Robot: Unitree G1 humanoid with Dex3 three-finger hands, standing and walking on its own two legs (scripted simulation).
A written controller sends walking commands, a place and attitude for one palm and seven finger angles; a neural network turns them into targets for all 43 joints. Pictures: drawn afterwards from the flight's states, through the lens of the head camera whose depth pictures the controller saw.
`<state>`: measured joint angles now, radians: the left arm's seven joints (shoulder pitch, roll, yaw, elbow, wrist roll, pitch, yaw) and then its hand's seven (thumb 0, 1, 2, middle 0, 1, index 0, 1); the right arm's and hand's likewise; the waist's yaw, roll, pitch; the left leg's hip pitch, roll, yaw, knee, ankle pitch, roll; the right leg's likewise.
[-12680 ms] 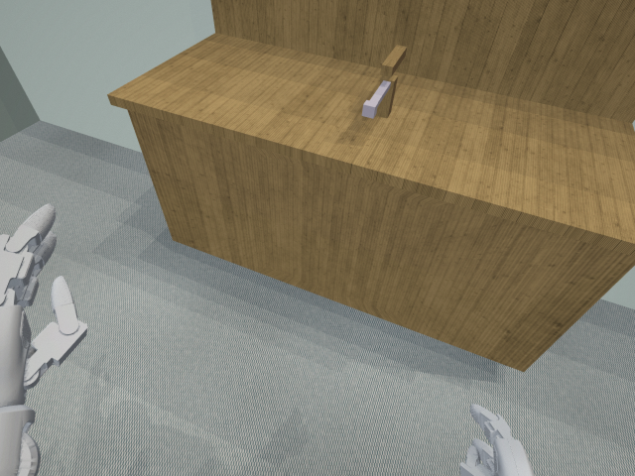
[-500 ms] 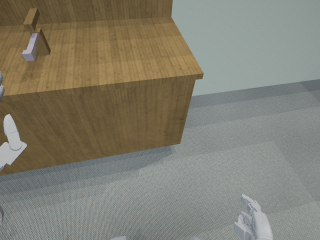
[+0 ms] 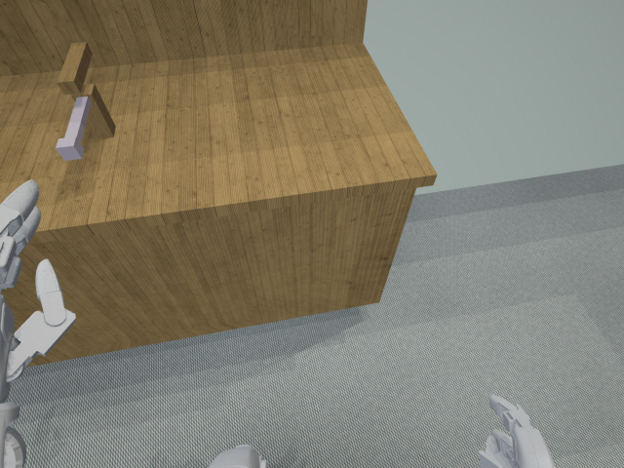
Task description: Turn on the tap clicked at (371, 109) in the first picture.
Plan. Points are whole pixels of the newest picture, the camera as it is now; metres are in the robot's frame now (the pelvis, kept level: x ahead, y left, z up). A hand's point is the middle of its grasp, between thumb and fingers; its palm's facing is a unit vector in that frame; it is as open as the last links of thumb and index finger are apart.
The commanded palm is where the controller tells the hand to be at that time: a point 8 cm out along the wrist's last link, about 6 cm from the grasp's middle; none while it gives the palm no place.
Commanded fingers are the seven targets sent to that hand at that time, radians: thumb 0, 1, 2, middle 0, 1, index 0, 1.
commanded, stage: take the last steps up to it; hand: left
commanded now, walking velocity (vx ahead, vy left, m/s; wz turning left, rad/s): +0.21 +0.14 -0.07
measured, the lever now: (70, 148) +0.56 +0.45 +0.04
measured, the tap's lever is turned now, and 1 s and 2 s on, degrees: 0 0 0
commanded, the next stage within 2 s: come to a stop and stand still in 0.36 s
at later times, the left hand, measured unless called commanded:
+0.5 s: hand (60, 233) +0.30 +0.28 +0.16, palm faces +0.39 -0.81 -0.44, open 7.4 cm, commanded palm +0.25 +0.32 +0.18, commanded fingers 0.00 0.90 0.90 -0.20 -0.30 -0.20 -0.30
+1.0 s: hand (50, 234) +0.30 +0.28 +0.17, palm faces +0.31 -0.84 -0.44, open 7.4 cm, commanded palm +0.25 +0.33 +0.18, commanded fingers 0.00 0.90 0.90 -0.20 -0.30 -0.20 -0.30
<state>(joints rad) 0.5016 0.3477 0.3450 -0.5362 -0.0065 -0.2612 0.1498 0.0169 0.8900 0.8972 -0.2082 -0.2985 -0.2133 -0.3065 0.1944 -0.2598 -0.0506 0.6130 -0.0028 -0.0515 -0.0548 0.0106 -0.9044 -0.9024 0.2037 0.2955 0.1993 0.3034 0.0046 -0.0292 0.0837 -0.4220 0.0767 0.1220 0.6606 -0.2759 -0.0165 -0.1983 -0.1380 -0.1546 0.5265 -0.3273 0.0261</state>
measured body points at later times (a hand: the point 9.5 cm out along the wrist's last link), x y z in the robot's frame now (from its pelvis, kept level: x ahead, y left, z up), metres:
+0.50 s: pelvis +0.08 +0.04 -0.01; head +0.11 +0.02 +0.44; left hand +0.28 +0.32 +0.19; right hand +0.23 -0.18 -0.13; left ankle +0.06 +0.15 -0.68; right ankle +0.09 -0.05 -0.74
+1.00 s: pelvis +0.07 +0.06 +0.00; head +0.10 +0.06 +0.44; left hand +0.28 +0.32 +0.19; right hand +0.25 -0.14 -0.09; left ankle +0.14 +0.19 -0.74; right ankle +0.08 -0.04 -0.74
